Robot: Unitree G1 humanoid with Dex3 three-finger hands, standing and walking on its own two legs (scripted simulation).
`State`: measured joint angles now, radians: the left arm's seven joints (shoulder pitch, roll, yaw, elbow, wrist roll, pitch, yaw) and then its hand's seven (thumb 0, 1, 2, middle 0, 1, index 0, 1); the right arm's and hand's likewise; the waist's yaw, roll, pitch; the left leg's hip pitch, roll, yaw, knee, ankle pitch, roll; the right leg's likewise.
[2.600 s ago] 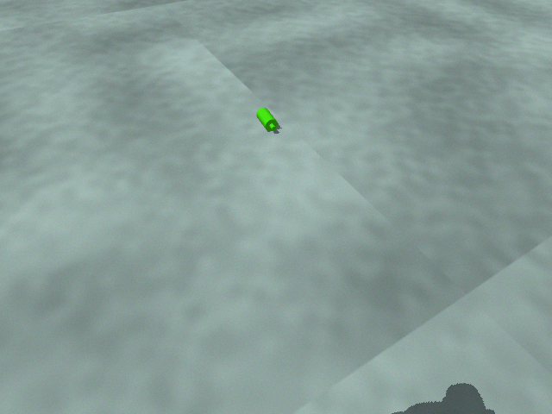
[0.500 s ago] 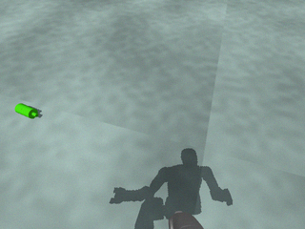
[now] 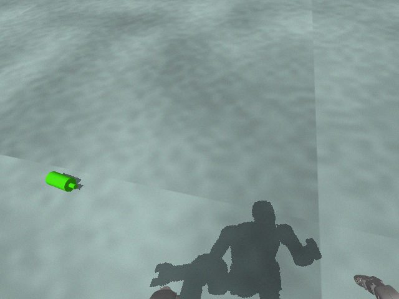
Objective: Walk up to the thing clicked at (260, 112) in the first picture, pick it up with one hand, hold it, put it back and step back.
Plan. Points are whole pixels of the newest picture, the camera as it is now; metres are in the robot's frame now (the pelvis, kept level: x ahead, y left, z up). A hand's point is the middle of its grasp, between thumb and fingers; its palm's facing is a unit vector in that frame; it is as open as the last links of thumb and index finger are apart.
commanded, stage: walk up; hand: left
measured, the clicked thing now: (63, 182) +0.90 +0.88 -0.70
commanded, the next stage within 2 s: none
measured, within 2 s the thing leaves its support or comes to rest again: neither
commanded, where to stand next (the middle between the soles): +0.43 +0.81 m, yaw -24 degrees
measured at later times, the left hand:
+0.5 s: hand (17, 258) +0.26 +0.47 -0.11, palm faces -0.10 -0.81 -0.58, open 7.4 cm
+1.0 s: hand out of the picture +0.38 +0.66 -0.12, palm faces -0.26 -0.79 -0.55, open 7.4 cm
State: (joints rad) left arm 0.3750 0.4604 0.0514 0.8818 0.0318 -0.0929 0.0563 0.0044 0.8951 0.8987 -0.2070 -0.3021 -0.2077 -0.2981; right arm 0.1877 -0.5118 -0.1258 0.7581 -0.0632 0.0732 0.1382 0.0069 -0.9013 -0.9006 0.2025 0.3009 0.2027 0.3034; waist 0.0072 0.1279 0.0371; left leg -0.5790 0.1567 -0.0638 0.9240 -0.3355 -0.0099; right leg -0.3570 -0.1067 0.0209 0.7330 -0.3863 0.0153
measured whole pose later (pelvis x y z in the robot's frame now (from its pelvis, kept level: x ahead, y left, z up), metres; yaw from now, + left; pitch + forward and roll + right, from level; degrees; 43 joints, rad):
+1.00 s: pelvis +0.23 +0.38 +0.00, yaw -13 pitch -1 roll -1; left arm 0.27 0.44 0.04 0.94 -0.02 -0.08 0.10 0.01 0.90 0.90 -0.20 -0.30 -0.20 -0.30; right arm 0.34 -0.44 -0.09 0.77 -0.07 0.08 0.06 0.01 -0.90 -0.90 0.20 0.30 0.20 0.30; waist -0.09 0.06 0.11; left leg -0.30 0.02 0.13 0.79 -0.48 0.06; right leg -0.51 0.01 -0.13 0.82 -0.33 -0.04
